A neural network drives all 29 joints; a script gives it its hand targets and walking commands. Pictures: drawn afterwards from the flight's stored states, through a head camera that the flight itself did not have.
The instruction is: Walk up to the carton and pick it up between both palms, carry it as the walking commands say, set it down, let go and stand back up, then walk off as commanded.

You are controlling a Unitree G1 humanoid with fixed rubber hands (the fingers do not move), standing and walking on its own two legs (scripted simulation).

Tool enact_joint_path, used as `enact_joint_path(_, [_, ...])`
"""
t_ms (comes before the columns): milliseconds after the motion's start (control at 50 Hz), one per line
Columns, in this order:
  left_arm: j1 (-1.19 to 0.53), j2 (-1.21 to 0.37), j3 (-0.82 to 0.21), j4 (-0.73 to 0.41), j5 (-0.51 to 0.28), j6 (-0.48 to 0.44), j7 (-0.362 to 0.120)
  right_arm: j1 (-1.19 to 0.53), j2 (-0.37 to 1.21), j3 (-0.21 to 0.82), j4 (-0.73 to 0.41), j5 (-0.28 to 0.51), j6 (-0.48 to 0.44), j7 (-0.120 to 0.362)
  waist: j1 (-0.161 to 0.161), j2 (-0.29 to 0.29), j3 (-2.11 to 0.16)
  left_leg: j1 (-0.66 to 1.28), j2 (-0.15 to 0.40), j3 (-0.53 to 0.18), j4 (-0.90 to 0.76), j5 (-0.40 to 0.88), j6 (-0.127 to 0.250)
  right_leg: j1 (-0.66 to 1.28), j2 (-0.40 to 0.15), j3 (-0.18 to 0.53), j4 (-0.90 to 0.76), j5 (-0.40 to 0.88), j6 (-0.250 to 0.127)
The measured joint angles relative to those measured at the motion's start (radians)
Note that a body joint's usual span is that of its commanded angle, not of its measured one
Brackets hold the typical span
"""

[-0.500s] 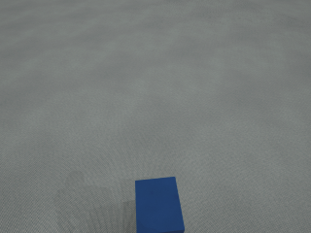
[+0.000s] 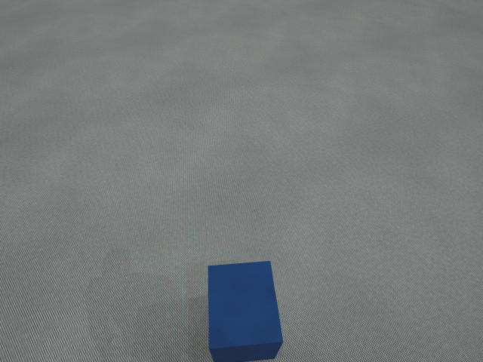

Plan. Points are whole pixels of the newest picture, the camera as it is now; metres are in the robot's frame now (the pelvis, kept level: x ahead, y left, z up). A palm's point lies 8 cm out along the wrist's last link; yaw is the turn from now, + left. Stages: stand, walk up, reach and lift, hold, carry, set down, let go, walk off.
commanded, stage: walk up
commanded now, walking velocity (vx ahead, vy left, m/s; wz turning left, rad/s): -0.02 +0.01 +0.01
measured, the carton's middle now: (242, 313) +0.39 +0.00 -0.63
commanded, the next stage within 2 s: stand in 1.28 s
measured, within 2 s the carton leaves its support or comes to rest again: neither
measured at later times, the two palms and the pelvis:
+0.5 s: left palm out of the picture +0.01 +0.22 -0.14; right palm out of the picture -0.04 -0.24 -0.15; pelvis -0.03 -0.02 +0.00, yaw +0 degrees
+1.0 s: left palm out of the picture -0.02 +0.19 -0.14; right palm out of the picture +0.00 -0.25 -0.14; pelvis +0.00 -0.03 +0.01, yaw +0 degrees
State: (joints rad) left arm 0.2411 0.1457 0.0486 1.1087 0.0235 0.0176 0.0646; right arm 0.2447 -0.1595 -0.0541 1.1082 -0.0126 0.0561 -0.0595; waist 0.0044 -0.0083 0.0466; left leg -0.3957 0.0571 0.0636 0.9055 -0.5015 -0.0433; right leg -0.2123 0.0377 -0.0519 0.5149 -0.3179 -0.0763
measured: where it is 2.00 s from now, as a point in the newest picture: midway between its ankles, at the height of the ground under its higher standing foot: outside the picture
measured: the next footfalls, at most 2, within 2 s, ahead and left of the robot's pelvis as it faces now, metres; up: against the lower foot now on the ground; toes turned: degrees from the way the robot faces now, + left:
right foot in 0.44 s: -0.01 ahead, -0.15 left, +0.00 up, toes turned -2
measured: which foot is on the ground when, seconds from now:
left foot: down 0.00-1.00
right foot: down 0.00-0.14, up 0.16-0.42, down 0.44-1.00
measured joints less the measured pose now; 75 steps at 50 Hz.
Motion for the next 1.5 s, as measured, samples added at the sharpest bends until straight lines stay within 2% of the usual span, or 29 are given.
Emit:
enact_joint_path(40, [-0.008,0.008,-0.005,0.008,0.007,0.006,0.001,-0.005,-0.009,0.010,-0.002,-0.008,0.003,0.007,-0.001,-0.001,-0.009,0.028,-0.003,-0.006,-0.059,0.025,0.005,0.018,-0.003,-0.004,-0.033,0.017,0.012])
enact_joint_path(100, [-0.015,0.009,-0.015,0.018,0.007,0.009,-0.010,-0.011,-0.015,0.019,-0.001,-0.012,-0.017,0.013,-0.012,0.009,-0.020,0.133,0.007,0.002,-0.332,0.172,0.008,0.029,0.003,-0.016,-0.056,0.031,0.024])
enact_joint_path(120, [-0.017,0.008,-0.019,0.018,0.004,0.007,-0.015,-0.012,-0.016,0.021,0.001,-0.014,-0.029,0.012,-0.017,0.015,-0.019,0.158,0.014,0.004,-0.399,0.246,0.013,0.023,0.006,-0.022,-0.042,0.026,0.030])
enact_joint_path(140, [-0.021,0.013,-0.019,0.016,-0.002,0.006,-0.018,-0.017,-0.008,0.021,0.003,-0.014,-0.036,0.011,-0.020,0.000,-0.016,0.155,0.003,0.009,-0.403,0.260,0.023,0.013,-0.006,-0.020,-0.026,0.019,0.037])
enact_joint_path(200, [-0.031,0.030,0.004,0.000,-0.007,0.021,-0.026,-0.022,0.016,0.020,-0.023,-0.016,-0.053,0.008,-0.029,-0.026,-0.010,0.135,-0.003,0.022,-0.399,0.244,0.045,-0.091,-0.015,0.008,0.215,-0.124,0.080])
enact_joint_path(240, [-0.038,0.048,0.011,-0.005,-0.002,0.031,-0.033,-0.020,0.028,0.021,-0.035,-0.019,-0.061,0.004,-0.039,-0.037,-0.011,0.134,0.002,0.025,-0.419,0.255,0.046,-0.149,-0.023,0.025,0.359,-0.118,0.089])
enact_joint_path(260, [-0.040,0.055,0.010,-0.007,-0.001,0.034,-0.037,-0.018,0.032,0.022,-0.036,-0.021,-0.060,0.004,-0.042,-0.039,-0.012,0.139,0.003,0.027,-0.431,0.263,0.045,-0.156,-0.032,0.032,0.376,-0.103,0.090])
enact_joint_path(340, [-0.055,0.069,0.012,-0.027,0.002,0.048,-0.047,-0.007,0.034,0.023,-0.037,-0.030,-0.059,0.010,-0.047,-0.029,-0.010,0.140,0.017,0.025,-0.450,0.284,0.033,-0.133,-0.066,0.050,0.301,-0.105,0.102])
enact_joint_path(400, [-0.063,0.072,0.002,-0.037,-0.005,0.035,-0.044,0.003,0.027,0.021,-0.025,-0.028,-0.054,0.023,-0.047,-0.017,-0.008,0.131,0.028,0.021,-0.441,0.287,0.018,-0.063,-0.082,0.049,0.121,-0.065,0.099])
enact_joint_path(440, [-0.061,0.071,-0.004,-0.041,-0.009,0.013,-0.040,0.014,0.021,0.016,-0.017,-0.019,-0.046,0.030,-0.038,-0.017,-0.009,0.117,0.029,0.023,-0.409,0.274,0.003,0.004,-0.094,0.032,-0.037,0.021,0.096])
enact_joint_path(460, [-0.063,0.058,-0.005,-0.034,-0.007,0.002,-0.037,0.014,0.010,0.015,-0.011,-0.015,-0.040,0.033,-0.035,0.004,-0.003,0.114,0.042,0.014,-0.391,0.264,0.001,0.015,-0.082,0.021,-0.052,0.039,0.097])
enact_joint_path(520, [-0.044,0.021,-0.021,-0.017,-0.002,-0.012,-0.036,0.028,-0.016,0.021,0.001,-0.007,-0.028,0.035,-0.027,0.033,-0.006,0.148,0.038,-0.008,-0.413,0.225,0.011,0.043,-0.070,0.016,-0.067,0.046,0.095])
enact_joint_path(580, [-0.023,-0.009,-0.031,-0.003,-0.007,-0.018,-0.035,0.038,-0.035,0.023,0.013,-0.004,-0.036,0.041,-0.025,0.043,-0.004,0.194,0.035,-0.016,-0.481,0.313,-0.003,0.072,-0.068,0.012,-0.083,0.046,0.092])
enact_joint_path(640, [-0.007,-0.016,-0.025,0.012,-0.012,-0.022,-0.026,0.042,-0.034,0.020,0.022,-0.002,-0.043,0.043,-0.024,0.037,0.001,0.224,0.032,-0.016,-0.510,0.314,-0.024,0.093,-0.071,0.009,-0.093,0.043,0.089])
enact_joint_path(880, [0.037,-0.012,-0.028,0.046,-0.017,-0.040,-0.030,0.012,0.008,0.022,0.044,0.000,-0.052,0.033,-0.012,0.022,0.001,0.244,0.037,-0.017,-0.521,0.299,-0.031,0.114,-0.066,0.006,-0.107,0.033,0.082])
enact_joint_path(1480, [0.018,0.034,-0.020,0.043,-0.018,-0.041,-0.034,0.007,-0.008,0.023,0.036,-0.005,-0.074,0.033,-0.008,0.004,-0.018,0.224,0.026,-0.015,-0.486,0.267,-0.018,0.107,-0.079,0.007,-0.097,0.015,0.097])
enact_joint_path(1500, [0.031,0.038,-0.035,0.008,-0.041,-0.022,-0.032,0.019,-0.012,0.041,0.001,0.015,-0.054,0.031,-0.009,0.002,-0.053,0.174,0.019,-0.021,-0.457,0.249,0.002,0.057,-0.082,0.008,-0.070,0.006,0.096])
